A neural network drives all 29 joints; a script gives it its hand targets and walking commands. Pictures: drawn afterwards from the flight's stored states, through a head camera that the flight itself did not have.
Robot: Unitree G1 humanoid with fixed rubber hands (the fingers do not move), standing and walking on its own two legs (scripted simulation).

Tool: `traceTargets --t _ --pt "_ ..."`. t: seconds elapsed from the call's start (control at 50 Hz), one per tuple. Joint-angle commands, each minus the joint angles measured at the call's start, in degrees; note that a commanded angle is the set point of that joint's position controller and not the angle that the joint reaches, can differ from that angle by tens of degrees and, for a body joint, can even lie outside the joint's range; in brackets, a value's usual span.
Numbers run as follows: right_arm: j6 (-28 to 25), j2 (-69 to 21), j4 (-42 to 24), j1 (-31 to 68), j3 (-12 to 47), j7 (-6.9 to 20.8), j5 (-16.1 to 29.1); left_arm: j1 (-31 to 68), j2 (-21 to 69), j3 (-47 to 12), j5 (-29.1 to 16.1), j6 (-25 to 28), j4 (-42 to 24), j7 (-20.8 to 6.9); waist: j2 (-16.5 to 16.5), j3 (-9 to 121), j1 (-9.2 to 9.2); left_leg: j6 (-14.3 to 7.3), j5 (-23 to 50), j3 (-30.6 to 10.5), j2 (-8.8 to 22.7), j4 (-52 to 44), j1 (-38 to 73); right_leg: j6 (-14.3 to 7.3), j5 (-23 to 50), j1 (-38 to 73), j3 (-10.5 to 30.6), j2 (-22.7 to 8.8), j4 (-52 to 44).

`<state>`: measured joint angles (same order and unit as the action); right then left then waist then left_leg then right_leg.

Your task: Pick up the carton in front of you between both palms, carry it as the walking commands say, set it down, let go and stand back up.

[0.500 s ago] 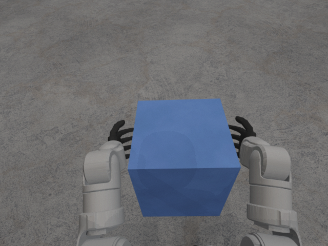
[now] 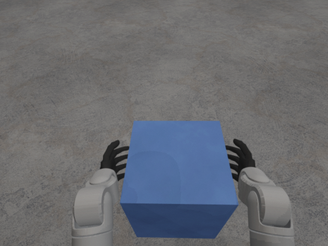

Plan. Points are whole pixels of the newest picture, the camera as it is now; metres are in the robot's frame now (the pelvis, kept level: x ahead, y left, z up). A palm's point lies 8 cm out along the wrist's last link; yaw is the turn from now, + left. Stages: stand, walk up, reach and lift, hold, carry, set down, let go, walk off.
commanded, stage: carry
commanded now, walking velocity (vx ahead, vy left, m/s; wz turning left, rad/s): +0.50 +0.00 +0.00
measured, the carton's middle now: (176, 182) +0.29 +0.00 -0.01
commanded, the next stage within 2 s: none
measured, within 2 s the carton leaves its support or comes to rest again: neither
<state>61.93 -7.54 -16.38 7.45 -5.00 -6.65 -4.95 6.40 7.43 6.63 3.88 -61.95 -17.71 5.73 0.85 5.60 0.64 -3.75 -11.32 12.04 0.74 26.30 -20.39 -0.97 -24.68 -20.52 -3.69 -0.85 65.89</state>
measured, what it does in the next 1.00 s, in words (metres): walks ahead: right foot, then left foot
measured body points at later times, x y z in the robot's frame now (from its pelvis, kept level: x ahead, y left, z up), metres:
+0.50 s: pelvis +0.29 -0.06 +0.00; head +0.31 -0.08 +0.45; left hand +0.55 +0.10 +0.09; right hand +0.57 -0.20 +0.07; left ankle +0.22 +0.06 -0.68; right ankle +0.36 -0.14 -0.74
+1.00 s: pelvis +0.43 -0.03 +0.00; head +0.41 -0.03 +0.45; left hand +0.69 +0.12 +0.09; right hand +0.69 -0.18 +0.09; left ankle +0.43 +0.06 -0.74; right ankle +0.36 -0.14 -0.74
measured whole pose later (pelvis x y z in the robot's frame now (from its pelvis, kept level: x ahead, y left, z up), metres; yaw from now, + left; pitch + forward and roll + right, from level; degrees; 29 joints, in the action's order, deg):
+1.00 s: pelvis +0.43 -0.03 +0.00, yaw +1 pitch +4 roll +0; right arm 70.2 -7.3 -22.9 4.8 -4.9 -6.4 -4.7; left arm 5.2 7.3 3.7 5.7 -71.3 -23.6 6.2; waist 0.8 8.8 0.0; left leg -1.4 -15.9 11.7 3.2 30.5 -18.2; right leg 0.5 -21.4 -11.0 -10.6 -3.9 29.1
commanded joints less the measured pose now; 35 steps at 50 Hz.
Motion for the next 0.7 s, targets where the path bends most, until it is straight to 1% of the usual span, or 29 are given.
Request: traceTargets --t 0.0,0.06,0.12,0.14,0.18,0.2,0.22,0.24,0.26,0.28,0.3,0.32,0.34,0.36,0.38,0.4,0.44,0.46,0.5,0.52,0.54,0.56,0.58,0.6,0.62,0.64,0.66,0.68 --pt "2.66 -53.83 -20.26 19.78 42.43 10.35 22.05 18.03 53.34 -42.84 -18.05 -2.36 -16.92 -8.24 -7.40 12.84 0.58 -3.87 18.18 -15.39 16.28 -14.94 25.48 0.56 9.21 -14.23 -0.84 -4.37 -18.63" --pt "5.38 -47.18 -21.79 19.08 41.77 10.07 22.75 17.03 48.45 -42.37 -17.54 -4.75 -18.87 -7.10 -8.94 9.05 0.35 -3.07 17.22 -8.90 13.24 -15.17 22.16 1.14 14.70 -10.41 -4.18 -2.91 -28.65" --pt "8.05 -41.28 -20.00 16.50 39.69 9.44 21.70 17.39 43.23 -41.68 -17.53 -8.03 -18.96 -6.77 -11.50 5.82 0.54 -2.25 15.50 -6.04 13.20 -15.37 19.91 0.99 19.25 -8.01 -7.60 -2.24 -34.11" --pt "8.91 -39.76 -18.94 16.23 38.83 9.23 21.13 17.95 41.66 -41.25 -17.58 -9.09 -18.41 -6.78 -11.70 4.66 0.54 -1.88 14.08 -5.64 13.22 -15.08 18.97 0.85 20.85 -6.94 -8.33 -2.29 -35.12" --pt "10.57 -37.41 -17.16 17.28 37.33 8.80 20.31 19.13 39.11 -40.10 -17.86 -10.87 -16.57 -6.80 -10.94 2.66 0.23 -1.02 12.14 -4.62 13.02 -12.66 16.27 0.62 22.33 -2.83 -9.71 -2.08 -36.59" --pt "11.29 -36.62 -16.66 18.55 36.75 8.56 20.07 19.64 38.32 -39.45 -18.08 -11.55 -15.51 -6.79 -9.92 2.72 -0.27 -0.34 14.24 -3.41 12.34 -9.27 14.86 0.40 21.07 0.71 -10.49 -1.41 -37.13" --pt "11.94 -36.09 -16.30 20.05 36.31 8.32 19.96 20.02 37.81 -38.70 -18.30 -12.11 -14.35 -6.77 -8.50 3.85 -0.95 0.68 18.04 -1.55 11.05 -3.71 13.33 -0.12 18.08 5.63 -11.40 -0.41 -37.75" --pt "12.55 -35.85 -15.70 20.76 36.00 8.07 19.86 20.77 37.75 -37.89 -18.42 -12.64 -13.43 -6.78 -6.30 6.48 -1.78 2.48 21.20 0.36 8.72 6.06 10.19 -0.95 15.77 13.78 -10.54 -0.70 -38.95" --pt "13.09 -35.74 -15.70 22.11 35.60 7.95 20.03 21.08 37.27 -37.11 -18.32 -12.94 -12.71 -6.76 1.89 10.42 -2.67 5.04 12.13 0.60 4.86 20.67 1.34 -3.47 18.11 23.53 3.09 -9.88 -41.86" --pt "13.50 -36.84 -15.91 22.85 36.22 7.97 20.38 21.28 37.55 -36.62 -18.69 -13.00 -11.70 -6.86 16.85 14.71 -2.28 6.77 -10.75 -1.95 -1.53 37.15 -9.48 -10.40 28.99 30.29 24.68 -22.77 -47.87" --pt "13.39 -38.48 -15.99 23.71 37.29 8.24 21.02 21.76 40.20 -37.24 -19.96 -12.83 -12.11 -7.21 15.62 15.51 -2.06 5.45 -18.68 -7.89 -0.20 44.94 -13.23 -12.87 42.86 31.25 26.24 -25.29 -49.12" --pt "12.99 -41.28 -15.26 24.30 37.80 8.51 21.32 23.08 42.89 -38.32 -20.93 -12.48 -12.42 -7.72 9.22 15.81 -1.72 4.92 -18.57 -9.86 2.73 46.28 -14.26 -12.27 51.39 29.97 21.46 -24.25 -47.83" --pt "12.40 -44.77 -15.02 24.71 38.59 8.89 21.54 23.81 46.52 -38.97 -21.00 -11.66 -12.18 -8.32 6.15 16.34 -1.38 4.64 -16.97 -10.70 4.90 41.54 -12.31 -9.41 53.86 27.04 14.50 -21.84 -46.24" --pt "11.51 -48.38 -14.96 25.49 39.73 9.35 21.78 25.38 49.73 -39.91 -21.74 -10.81 -13.32 -8.95 5.35 15.93 -1.10 4.31 -14.50 -11.29 5.72 36.84 -9.76 -7.08 54.90 24.15 10.00 -20.22 -46.50" --pt "10.56 -51.05 -15.51 25.81 40.53 9.70 22.23 26.13 52.47 -40.60 -22.18 -9.94 -14.21 -9.52 6.36 17.11 -1.18 4.37 -12.03 -11.26 6.04 29.88 -6.57 -5.26 51.73 21.86 5.11 -18.05 -47.43" --pt "9.68 -53.05 -16.11 26.02 41.44 9.84 22.33 25.82 53.96 -40.64 -22.02 -9.19 -14.32 -9.95 7.75 17.91 -1.17 4.76 -10.79 -9.57 5.02 25.98 -5.25 -4.75 50.09 21.14 2.40 -16.18 -47.93" --pt "8.27 -54.04 -16.36 24.14 42.43 9.61 21.27 23.53 54.75 -40.42 -21.20 -8.09 -13.64 -10.42 7.76 18.98 -1.01 5.14 -9.86 -7.79 4.09 18.14 -1.76 -4.99 49.11 19.37 -1.65 -14.93 -47.85" --pt "7.69 -54.23 -16.78 22.97 42.23 9.41 20.88 22.45 55.08 -40.46 -21.00 -7.70 -13.99 -10.56 7.07 19.06 -1.01 5.19 -9.16 -6.72 3.37 14.00 -0.27 -5.26 47.86 19.52 -3.06 -14.50 -47.47" --pt "7.21 -53.75 -16.44 20.50 41.83 9.28 20.03 20.06 54.31 -40.56 -20.36 -7.38 -14.19 -10.73 7.11 18.96 -1.24 5.20 -5.84 -4.78 2.70 7.84 1.60 -5.48 46.00 20.32 -3.64 -15.10 -47.02" --pt "7.13 -53.49 -16.12 19.15 41.50 9.40 19.60 19.12 53.71 -40.67 -20.12 -7.29 -14.04 -10.80 6.96 18.68 -1.17 5.09 -2.24 -3.88 2.74 4.40 3.84 -5.54 44.11 19.34 -4.02 -15.18 -46.49" --pt "7.12 -53.31 -16.02 18.30 41.31 9.63 19.33 18.78 53.03 -40.73 -19.83 -7.22 -14.00 -10.87 6.64 18.14 -0.79 4.98 3.86 -2.89 2.85 0.13 7.24 -5.01 40.78 17.07 -4.76 -14.78 -45.62" --pt "7.20 -52.84 -16.00 18.03 41.14 9.90 19.20 18.60 52.34 -40.64 -19.38 -7.23 -14.00 -10.94 6.08 17.19 -0.71 4.99 10.20 -2.72 3.18 -3.59 9.74 -3.83 36.14 15.35 -5.25 -13.53 -44.55" --pt "7.37 -52.16 -15.90 18.27 40.94 10.21 19.05 18.47 51.73 -40.52 -18.86 -7.37 -13.73 -11.00 4.54 16.62 -0.75 4.61 13.56 -4.22 4.94 -4.59 12.02 -2.74 31.41 13.51 -5.41 -12.28 -42.70" --pt "7.60 -51.44 -15.64 18.70 40.69 10.54 18.93 18.67 51.10 -40.50 -18.51 -7.57 -13.33 -11.05 1.65 16.39 -0.70 3.99 16.44 -6.38 8.05 -4.01 14.53 -1.67 27.37 11.13 -5.52 -11.37 -40.65" --pt "7.78 -50.58 -15.24 19.07 40.42 10.82 19.02 19.35 50.48 -40.71 -18.47 -7.81 -13.53 -11.12 -1.23 16.08 -1.04 3.42 20.99 -8.33 10.45 -3.14 14.71 -0.70 22.62 10.45 -4.99 -10.20 -40.35" --pt "7.96 -49.83 -14.89 19.62 40.03 11.02 19.06 20.16 49.99 -41.03 -18.38 -8.06 -13.50 -11.14 -3.14 15.60 -1.32 3.07 22.45 -9.63 12.04 -2.87 12.91 0.08 17.70 11.03 -4.02 -9.23 -41.16" --pt "8.27 -49.00 -14.22 20.14 39.44 11.17 18.96 20.54 49.50 -41.04 -18.08 -8.30 -12.38 -11.05 -3.72 14.59 -1.38 2.90 21.91 -9.98 12.87 -2.56 11.30 0.45 13.85 10.59 -2.97 -8.85 -41.94" --pt "8.66 -48.78 -12.72 20.01 39.11 11.37 18.93 20.46 49.23 -41.06 -17.74 -8.48 -11.06 -10.82 -2.08 13.23 -1.24 3.30 19.27 -8.56 11.96 -1.71 10.20 0.36 15.71 9.78 -2.38 -8.63 -43.10"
